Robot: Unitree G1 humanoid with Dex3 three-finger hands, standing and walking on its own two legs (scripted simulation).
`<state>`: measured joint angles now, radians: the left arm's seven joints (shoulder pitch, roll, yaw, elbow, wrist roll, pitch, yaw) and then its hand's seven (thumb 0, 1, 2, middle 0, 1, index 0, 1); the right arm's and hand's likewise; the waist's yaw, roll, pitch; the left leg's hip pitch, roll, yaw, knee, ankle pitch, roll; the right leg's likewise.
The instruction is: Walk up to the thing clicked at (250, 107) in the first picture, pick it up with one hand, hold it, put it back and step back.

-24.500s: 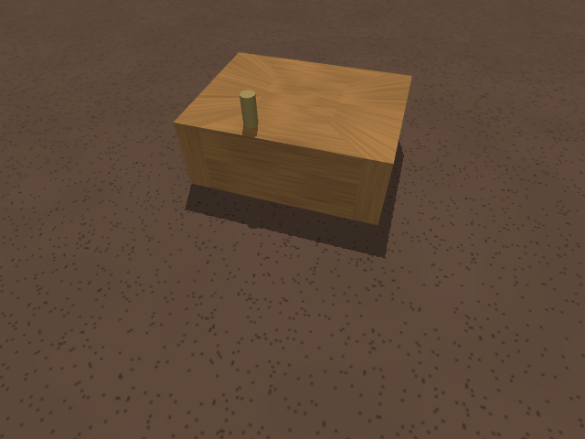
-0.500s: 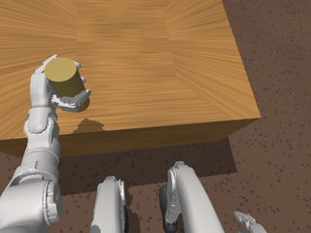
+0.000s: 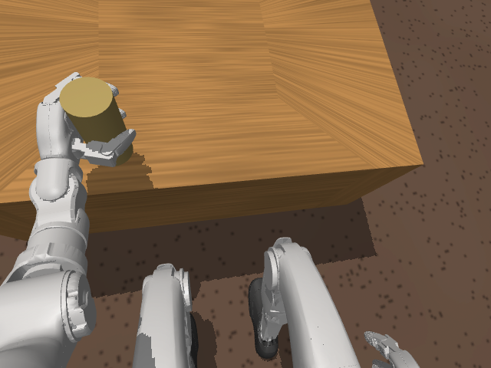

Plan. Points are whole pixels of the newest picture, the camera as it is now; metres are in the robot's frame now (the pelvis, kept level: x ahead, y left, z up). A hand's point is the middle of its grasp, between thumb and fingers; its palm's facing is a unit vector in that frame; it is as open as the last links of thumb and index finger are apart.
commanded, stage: lower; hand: left
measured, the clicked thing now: (102, 127) +0.50 +0.17 -0.03
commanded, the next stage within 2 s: loosen in 0.46 s
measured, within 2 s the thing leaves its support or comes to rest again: rests again in 0.40 s
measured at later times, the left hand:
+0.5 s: hand (110, 137) +0.50 +0.16 -0.07, palm faces -0.01 -1.00 -0.03, open 8.9 cm
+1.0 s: hand (107, 129) +0.51 +0.17 -0.06, palm faces -0.01 -1.00 -0.01, open 10.9 cm
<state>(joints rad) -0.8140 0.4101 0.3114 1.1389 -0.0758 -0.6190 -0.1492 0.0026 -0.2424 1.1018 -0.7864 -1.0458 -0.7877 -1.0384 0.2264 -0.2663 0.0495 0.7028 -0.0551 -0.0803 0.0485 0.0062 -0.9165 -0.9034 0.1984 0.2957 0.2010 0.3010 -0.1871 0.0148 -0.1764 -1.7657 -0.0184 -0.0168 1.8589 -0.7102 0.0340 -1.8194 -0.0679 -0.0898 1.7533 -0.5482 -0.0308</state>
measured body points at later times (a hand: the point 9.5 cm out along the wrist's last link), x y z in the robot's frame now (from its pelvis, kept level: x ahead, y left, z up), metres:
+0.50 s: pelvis -0.02 +0.00 -0.05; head +0.19 +0.04 +0.35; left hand +0.49 +0.22 -0.07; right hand +0.04 -0.26 -0.17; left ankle +0.05 +0.10 -0.47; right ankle +0.10 -0.12 -0.47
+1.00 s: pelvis -0.02 +0.01 -0.06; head +0.18 +0.04 +0.33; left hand +0.50 +0.22 -0.06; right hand +0.04 -0.26 -0.18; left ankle +0.05 +0.10 -0.47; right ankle +0.10 -0.12 -0.47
